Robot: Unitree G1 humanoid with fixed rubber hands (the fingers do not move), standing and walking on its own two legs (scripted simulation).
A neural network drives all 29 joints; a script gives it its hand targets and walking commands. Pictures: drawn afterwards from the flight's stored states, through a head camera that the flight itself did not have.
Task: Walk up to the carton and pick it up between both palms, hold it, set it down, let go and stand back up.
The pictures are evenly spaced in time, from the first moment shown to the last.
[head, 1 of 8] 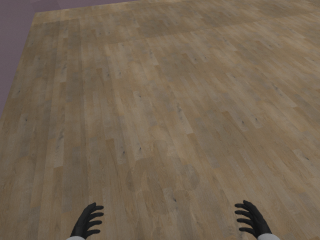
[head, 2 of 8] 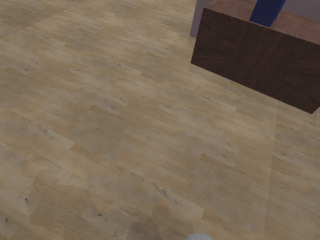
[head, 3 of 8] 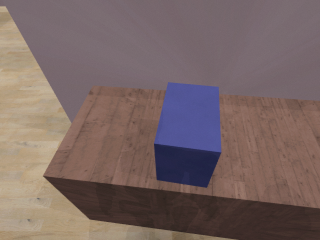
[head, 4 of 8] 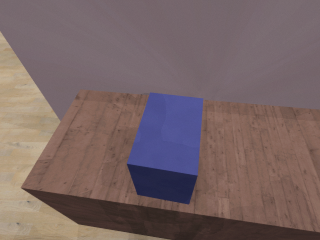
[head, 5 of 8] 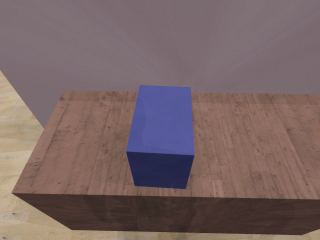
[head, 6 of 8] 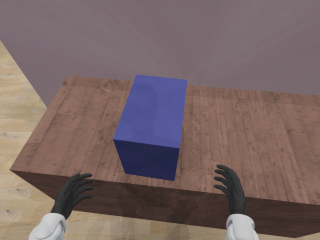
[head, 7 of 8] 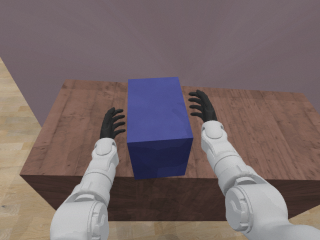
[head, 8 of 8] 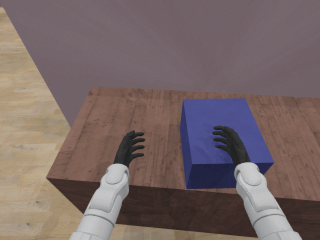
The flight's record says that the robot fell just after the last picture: no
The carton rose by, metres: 0.04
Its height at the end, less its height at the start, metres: -0.03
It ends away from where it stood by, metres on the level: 0.10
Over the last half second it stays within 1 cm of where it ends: no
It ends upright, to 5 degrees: no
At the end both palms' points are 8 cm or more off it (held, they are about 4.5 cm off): no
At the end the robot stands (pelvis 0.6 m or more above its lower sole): yes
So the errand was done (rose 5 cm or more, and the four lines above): no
